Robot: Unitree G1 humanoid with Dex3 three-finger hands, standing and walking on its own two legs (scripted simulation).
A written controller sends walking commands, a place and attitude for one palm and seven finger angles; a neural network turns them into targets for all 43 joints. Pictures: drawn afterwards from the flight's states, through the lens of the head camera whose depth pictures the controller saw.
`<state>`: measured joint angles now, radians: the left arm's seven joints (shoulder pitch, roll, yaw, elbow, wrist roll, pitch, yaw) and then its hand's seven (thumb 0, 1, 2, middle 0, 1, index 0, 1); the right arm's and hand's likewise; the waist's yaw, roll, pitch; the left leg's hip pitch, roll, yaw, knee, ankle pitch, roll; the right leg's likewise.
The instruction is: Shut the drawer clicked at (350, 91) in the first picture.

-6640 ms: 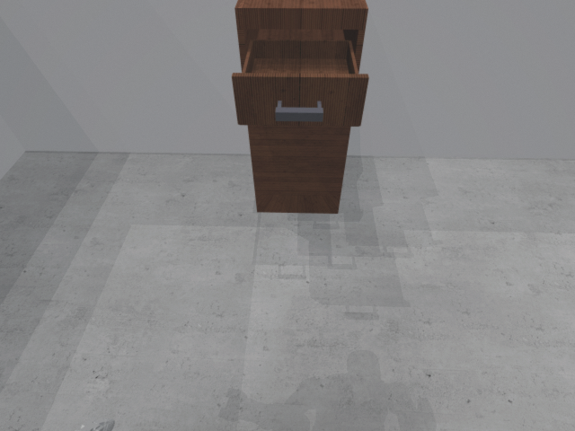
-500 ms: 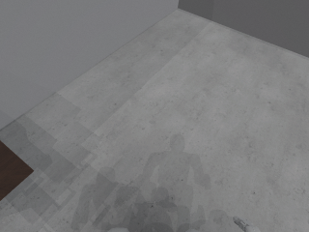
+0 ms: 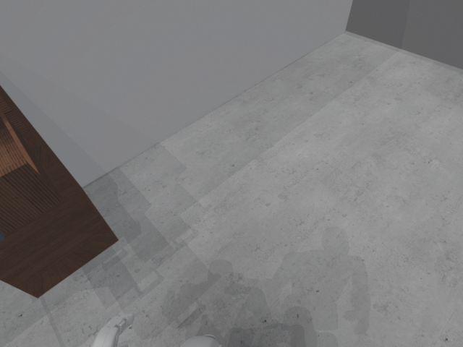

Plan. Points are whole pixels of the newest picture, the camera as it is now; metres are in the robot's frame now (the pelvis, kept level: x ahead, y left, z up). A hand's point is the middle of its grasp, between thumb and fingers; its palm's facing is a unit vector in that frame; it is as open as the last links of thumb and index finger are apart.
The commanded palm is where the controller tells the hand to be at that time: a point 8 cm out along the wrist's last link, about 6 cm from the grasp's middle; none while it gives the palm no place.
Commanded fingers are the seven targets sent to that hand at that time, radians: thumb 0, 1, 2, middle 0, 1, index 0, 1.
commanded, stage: turn to face it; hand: left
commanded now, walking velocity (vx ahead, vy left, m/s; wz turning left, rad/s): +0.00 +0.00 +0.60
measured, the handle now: out of the picture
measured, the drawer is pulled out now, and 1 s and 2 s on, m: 0.30 0.30 0.30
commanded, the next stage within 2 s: take the last steps up to it in 1.00 s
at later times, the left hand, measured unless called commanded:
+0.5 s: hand out of the picture -0.05 +0.29 -0.17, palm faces +0.34 -0.90 -0.27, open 7.4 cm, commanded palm none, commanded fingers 0.00 0.90 0.90 -0.20 -0.30 -0.20 -0.30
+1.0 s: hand out of the picture -0.06 +0.21 -0.14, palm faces +0.53 -0.79 -0.30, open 7.4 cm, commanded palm none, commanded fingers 0.00 0.90 0.90 -0.20 -0.30 -0.20 -0.30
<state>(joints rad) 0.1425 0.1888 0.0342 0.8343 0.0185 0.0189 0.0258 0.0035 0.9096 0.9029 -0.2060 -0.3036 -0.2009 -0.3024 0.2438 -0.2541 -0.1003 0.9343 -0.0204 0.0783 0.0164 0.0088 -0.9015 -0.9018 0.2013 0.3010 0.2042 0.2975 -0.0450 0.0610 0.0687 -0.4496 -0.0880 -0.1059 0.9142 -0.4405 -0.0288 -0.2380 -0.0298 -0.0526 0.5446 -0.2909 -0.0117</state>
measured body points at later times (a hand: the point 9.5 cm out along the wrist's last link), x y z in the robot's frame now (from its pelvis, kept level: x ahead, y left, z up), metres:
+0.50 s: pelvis -0.02 +0.05 +0.00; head +0.00 +0.09 +0.45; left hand -0.07 +0.33 -0.15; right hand +0.17 -0.16 -0.12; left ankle -0.03 +0.15 -0.73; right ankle +0.00 -0.10 -0.66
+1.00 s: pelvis -0.03 +0.00 +0.01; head +0.01 -0.02 +0.45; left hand -0.09 +0.25 -0.11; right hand +0.15 -0.19 -0.16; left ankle -0.10 +0.12 -0.65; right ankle +0.03 -0.08 -0.73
